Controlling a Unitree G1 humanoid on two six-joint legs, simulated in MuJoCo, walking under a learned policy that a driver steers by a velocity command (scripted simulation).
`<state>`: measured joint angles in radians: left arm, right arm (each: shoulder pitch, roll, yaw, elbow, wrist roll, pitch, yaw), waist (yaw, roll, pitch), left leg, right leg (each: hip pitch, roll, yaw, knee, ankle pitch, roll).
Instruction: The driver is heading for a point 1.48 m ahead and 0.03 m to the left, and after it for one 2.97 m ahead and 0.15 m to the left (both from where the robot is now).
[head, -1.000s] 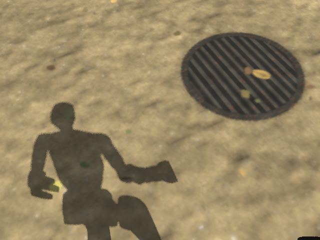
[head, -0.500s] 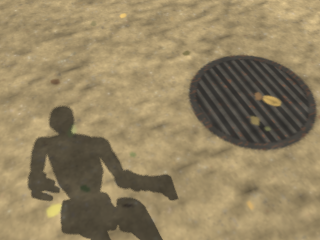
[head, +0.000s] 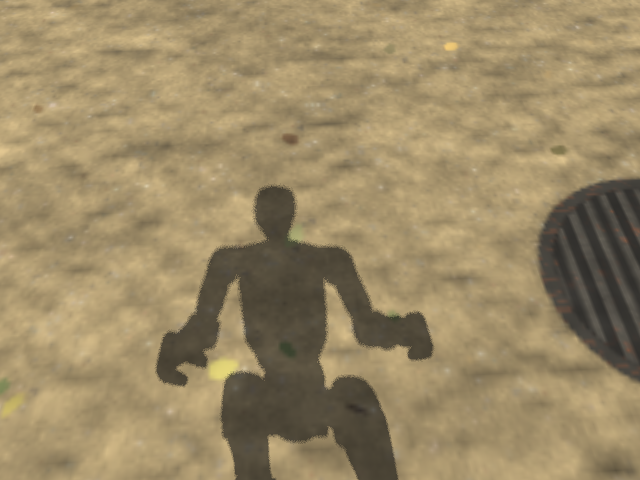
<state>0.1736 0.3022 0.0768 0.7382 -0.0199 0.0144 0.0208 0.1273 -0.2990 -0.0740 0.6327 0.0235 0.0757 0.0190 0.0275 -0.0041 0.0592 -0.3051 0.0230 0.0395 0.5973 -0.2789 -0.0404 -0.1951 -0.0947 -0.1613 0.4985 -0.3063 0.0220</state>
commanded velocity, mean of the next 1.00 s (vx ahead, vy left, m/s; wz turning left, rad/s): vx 0.18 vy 0.00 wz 0.32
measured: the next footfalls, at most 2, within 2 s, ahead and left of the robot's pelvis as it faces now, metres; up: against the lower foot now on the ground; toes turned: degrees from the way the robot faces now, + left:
left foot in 0.02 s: +0.04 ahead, +0.12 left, +0.00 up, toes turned +3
right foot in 0.46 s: +0.09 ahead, -0.10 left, +0.00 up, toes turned +20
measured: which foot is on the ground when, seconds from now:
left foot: up 0.00-0.00, down 0.02-0.48, up 0.50-0.84, down 0.86-1.00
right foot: down 0.00-0.02, up 0.04-0.44, down 0.46-0.86, up 0.88-1.00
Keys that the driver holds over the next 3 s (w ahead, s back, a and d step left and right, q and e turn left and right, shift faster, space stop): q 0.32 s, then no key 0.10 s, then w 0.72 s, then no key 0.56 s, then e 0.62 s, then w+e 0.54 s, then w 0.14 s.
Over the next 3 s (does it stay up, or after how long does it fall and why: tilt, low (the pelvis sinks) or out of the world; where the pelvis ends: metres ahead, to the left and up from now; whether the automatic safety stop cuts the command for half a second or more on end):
stays up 0.57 0.07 0.00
